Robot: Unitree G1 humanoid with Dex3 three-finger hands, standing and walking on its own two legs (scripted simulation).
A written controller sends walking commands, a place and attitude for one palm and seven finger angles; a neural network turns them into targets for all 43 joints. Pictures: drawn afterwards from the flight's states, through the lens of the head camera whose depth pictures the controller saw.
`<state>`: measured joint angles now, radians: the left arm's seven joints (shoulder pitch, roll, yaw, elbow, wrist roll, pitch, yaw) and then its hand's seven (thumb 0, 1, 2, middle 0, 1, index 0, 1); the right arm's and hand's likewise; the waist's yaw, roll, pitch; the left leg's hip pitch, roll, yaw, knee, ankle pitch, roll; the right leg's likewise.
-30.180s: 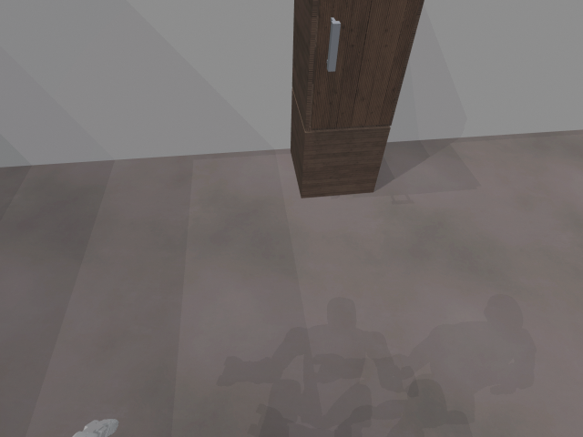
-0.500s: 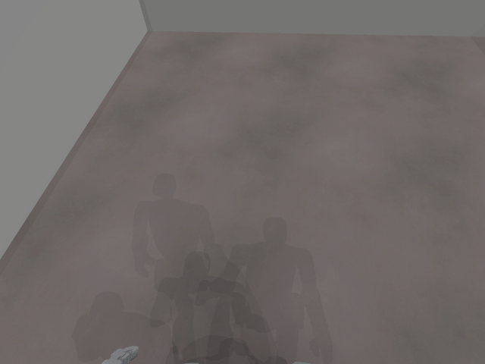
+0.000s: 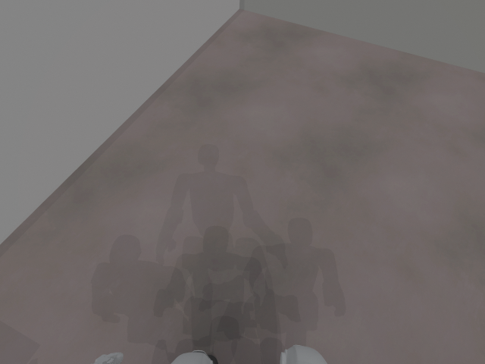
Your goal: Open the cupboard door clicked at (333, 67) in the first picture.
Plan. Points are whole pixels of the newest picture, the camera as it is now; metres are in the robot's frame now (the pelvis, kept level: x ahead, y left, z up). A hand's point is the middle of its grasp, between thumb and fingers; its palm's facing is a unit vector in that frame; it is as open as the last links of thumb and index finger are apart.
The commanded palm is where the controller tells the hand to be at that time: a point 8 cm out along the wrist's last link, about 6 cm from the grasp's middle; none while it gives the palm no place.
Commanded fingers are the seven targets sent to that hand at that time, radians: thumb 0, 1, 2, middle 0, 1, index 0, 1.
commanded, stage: turn to face it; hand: left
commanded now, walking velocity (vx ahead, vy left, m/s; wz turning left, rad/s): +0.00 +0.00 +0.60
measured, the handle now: out of the picture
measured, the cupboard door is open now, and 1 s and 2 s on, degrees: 46 46 46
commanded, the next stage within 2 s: none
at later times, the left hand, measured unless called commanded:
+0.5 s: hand out of the picture +0.00 +0.12 -0.15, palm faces +0.34 -0.91 -0.24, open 7.4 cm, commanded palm none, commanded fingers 0.00 0.90 0.90 -0.20 -0.30 -0.20 -0.30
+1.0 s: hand out of the picture -0.01 +0.14 -0.15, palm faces +0.56 -0.76 -0.32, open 7.4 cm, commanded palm none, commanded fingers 0.00 0.90 0.90 -0.20 -0.30 -0.20 -0.30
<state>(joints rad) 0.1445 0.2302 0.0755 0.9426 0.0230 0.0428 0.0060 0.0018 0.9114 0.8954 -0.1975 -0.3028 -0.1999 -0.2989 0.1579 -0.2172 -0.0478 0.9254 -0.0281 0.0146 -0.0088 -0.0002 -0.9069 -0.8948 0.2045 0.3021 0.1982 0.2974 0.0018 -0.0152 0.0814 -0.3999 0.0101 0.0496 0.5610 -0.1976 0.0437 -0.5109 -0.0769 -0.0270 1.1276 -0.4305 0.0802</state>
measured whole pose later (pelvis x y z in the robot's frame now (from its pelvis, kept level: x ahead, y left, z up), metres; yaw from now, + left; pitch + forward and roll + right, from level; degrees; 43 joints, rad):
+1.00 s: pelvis +0.03 -0.10 -0.01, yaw +36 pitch +1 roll +1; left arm 0.14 0.24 0.06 0.86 0.02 0.01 0.01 0.00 0.91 0.90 -0.20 -0.30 -0.20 -0.30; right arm 0.16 -0.24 -0.08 0.92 -0.02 0.07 0.01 0.00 -0.90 -0.89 0.21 0.30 0.20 0.30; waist -0.01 0.04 0.09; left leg -0.40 -0.02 -0.10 0.73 -0.40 -0.04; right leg -0.32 -0.04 -0.05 0.62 -0.32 0.03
